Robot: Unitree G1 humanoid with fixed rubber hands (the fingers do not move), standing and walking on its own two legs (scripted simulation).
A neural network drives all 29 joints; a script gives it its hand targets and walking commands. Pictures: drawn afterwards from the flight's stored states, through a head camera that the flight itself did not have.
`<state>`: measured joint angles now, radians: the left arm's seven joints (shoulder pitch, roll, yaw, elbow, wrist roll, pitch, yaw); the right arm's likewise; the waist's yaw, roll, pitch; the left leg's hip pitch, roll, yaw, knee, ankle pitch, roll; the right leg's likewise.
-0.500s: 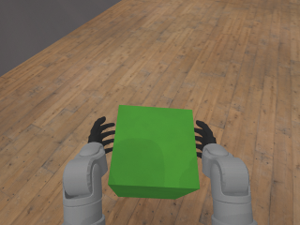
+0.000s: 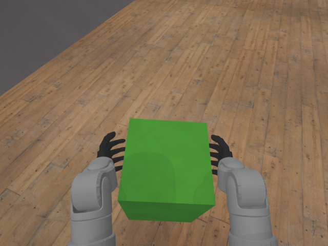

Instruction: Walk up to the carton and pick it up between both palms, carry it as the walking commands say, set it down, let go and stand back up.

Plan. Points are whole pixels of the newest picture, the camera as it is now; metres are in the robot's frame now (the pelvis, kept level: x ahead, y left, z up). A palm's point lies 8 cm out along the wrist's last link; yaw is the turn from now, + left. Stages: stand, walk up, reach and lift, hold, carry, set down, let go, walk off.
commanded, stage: carry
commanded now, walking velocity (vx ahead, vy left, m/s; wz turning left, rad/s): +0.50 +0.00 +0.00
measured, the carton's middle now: (163, 176) +0.30 +0.00 +0.00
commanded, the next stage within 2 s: none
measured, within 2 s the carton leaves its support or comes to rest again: neither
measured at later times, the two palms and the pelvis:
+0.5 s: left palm (134, 66) +0.66 +0.08 +0.09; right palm (212, 67) +0.66 -0.19 +0.07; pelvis +0.37 -0.07 +0.02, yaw +3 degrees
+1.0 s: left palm (137, 17) +1.05 +0.08 +0.09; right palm (194, 19) +1.03 -0.19 +0.08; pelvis +0.75 -0.05 +0.02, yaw -1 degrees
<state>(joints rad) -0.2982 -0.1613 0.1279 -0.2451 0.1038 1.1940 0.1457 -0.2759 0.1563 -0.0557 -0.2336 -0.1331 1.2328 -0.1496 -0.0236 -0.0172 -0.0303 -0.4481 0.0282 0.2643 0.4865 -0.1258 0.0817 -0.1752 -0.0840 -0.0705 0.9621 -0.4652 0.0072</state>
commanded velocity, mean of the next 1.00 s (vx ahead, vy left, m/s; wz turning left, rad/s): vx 0.50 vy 0.00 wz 0.00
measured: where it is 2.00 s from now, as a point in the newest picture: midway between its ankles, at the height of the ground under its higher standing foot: (171, 93)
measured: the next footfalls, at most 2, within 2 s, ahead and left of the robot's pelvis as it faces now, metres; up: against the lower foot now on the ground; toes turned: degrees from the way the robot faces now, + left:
right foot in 0.32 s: +0.40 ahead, -0.14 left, +0.00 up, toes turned -9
left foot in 0.76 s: +0.76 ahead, +0.06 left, +0.00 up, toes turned +14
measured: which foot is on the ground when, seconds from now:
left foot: down 0.00-0.36, up 0.38-0.74, down 0.76-1.00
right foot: up 0.00-0.30, down 0.32-0.80, up 0.82-1.00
